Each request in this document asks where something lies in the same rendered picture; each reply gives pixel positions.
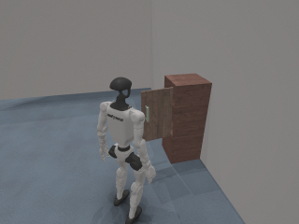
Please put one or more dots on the right robot forearm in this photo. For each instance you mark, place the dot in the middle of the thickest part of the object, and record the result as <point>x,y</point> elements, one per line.
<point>143,155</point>

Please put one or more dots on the robot left upper arm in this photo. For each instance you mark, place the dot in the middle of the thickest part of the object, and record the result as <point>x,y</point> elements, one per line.
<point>102,119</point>

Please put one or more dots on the handle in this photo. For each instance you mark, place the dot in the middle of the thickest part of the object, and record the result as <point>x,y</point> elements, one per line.
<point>147,114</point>

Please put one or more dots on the cupboard door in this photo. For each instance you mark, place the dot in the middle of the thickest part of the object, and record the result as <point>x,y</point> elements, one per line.
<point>160,104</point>

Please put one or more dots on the left robot foot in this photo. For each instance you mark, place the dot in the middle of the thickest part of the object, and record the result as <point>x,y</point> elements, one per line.
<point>125,194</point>

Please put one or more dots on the right robot hand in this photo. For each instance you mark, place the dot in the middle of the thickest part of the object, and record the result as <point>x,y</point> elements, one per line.
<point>150,174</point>

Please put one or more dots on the robot right upper arm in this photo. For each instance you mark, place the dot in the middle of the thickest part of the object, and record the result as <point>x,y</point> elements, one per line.
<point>137,117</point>

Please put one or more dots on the left robot hand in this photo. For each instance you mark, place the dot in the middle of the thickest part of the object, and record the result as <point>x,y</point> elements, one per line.
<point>102,151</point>

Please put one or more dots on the left robot shin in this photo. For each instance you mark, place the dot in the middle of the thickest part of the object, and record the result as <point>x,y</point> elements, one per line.
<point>120,184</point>

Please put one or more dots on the left robot forearm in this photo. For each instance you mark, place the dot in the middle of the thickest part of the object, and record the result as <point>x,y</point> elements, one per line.
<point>102,139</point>

